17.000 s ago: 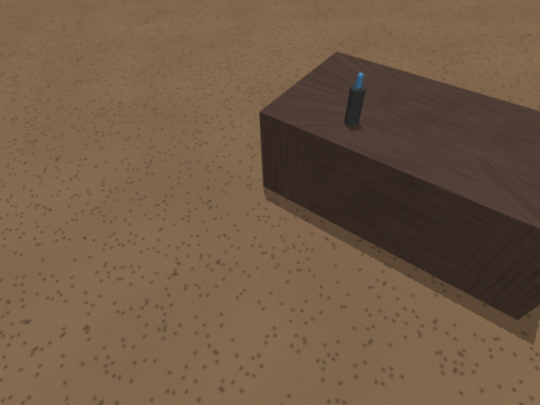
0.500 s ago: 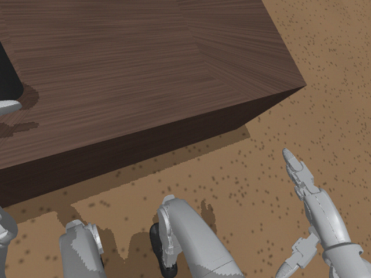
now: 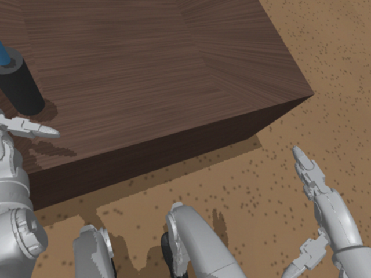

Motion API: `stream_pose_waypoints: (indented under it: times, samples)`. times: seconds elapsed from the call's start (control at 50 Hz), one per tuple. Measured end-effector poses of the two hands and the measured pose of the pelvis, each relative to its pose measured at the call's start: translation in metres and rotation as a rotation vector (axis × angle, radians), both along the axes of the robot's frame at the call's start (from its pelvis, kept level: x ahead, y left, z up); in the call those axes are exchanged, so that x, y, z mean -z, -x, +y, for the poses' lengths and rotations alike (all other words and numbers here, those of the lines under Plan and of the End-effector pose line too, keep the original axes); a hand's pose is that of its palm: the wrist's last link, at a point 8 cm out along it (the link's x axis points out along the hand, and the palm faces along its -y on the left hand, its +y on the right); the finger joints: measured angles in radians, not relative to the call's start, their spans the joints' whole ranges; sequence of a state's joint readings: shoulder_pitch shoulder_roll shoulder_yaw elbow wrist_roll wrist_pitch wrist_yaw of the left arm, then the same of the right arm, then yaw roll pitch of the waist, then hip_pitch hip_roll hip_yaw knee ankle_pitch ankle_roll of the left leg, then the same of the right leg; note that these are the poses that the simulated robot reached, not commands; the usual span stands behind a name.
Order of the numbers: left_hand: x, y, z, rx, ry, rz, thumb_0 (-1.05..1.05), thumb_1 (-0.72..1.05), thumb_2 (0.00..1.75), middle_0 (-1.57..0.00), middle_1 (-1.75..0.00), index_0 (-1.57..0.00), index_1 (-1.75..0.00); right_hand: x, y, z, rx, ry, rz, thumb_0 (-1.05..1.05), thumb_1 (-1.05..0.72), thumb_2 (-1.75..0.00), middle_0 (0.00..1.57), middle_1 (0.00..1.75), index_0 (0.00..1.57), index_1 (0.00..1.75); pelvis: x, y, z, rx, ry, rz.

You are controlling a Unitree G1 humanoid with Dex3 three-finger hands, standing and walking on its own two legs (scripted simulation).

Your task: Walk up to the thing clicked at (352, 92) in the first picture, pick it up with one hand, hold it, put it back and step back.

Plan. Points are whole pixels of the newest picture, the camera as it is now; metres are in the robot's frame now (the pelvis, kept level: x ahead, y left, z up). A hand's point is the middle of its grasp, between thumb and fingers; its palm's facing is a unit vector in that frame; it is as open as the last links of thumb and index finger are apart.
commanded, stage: close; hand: left
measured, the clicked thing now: (13, 76) +0.56 +0.21 -0.03
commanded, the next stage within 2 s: settle in 0.86 s
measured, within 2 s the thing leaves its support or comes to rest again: leaves its support in 1.36 s
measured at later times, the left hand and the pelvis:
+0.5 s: hand (19, 94) +0.53 +0.20 -0.04, palm faces +0.18 -0.98 +0.01, open 15.3 cm; pelvis +0.00 +0.00 +0.00, yaw +0 degrees
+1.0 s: hand (15, 91) +0.53 +0.21 -0.04, palm faces +0.21 -0.98 -0.01, open 8.6 cm; pelvis +0.00 +0.00 +0.00, yaw +0 degrees
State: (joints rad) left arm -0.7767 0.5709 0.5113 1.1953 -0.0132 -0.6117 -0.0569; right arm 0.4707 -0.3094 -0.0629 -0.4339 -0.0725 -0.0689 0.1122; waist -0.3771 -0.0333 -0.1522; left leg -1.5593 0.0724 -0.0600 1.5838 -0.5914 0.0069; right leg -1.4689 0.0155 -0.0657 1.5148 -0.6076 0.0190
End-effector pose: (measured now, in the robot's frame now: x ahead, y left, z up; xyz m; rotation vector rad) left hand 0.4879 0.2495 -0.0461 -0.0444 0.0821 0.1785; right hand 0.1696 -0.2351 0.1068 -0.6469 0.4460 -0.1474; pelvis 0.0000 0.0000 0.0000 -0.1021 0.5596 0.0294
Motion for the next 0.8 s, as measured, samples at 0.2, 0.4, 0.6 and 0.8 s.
stream_pose_waypoints:
  times: [0.2, 0.4, 0.6, 0.8]
  samples:
    - [-0.012, -0.007, -0.008, 0.034, -0.025, -0.034, -0.02, -0.60, 0.02, -0.16, -0.10, -0.17, -0.08, -0.013, 0.010, -0.012, 0.057, 0.073, 0.037, 0.00, 0.50, -0.06, 0.06, 0.05, 0.07, 0.06, -0.005, -0.001, 0.001, -0.006, 0.012, -0.009]
    - [-0.017, -0.011, 0.004, -0.025, -0.041, -0.013, -0.02, -0.60, 0.10, -0.40, -0.28, -0.41, -0.26, 0.005, 0.008, -0.010, 0.060, 0.000, 0.038, -0.01, 0.50, -0.05, 0.06, 0.05, 0.06, 0.06, -0.005, 0.000, 0.003, 0.000, 0.004, -0.002]
    - [-0.001, -0.009, -0.001, -0.012, -0.016, -0.030, -0.02, -0.53, 0.24, -0.57, -0.46, -0.62, -0.44, -0.003, 0.001, -0.007, 0.018, 0.049, 0.044, -0.01, 0.50, -0.05, 0.06, 0.05, 0.07, 0.06, 0.001, -0.001, 0.000, -0.002, 0.003, 0.011]
    - [-0.007, -0.010, 0.001, -0.020, -0.047, -0.037, -0.01, -0.38, 0.43, -0.72, -0.64, -0.82, -0.64, -0.009, 0.001, -0.009, 0.033, 0.055, 0.042, 0.00, 0.50, -0.05, 0.06, 0.05, 0.06, 0.06, -0.003, -0.003, 0.000, -0.008, 0.012, 0.010]
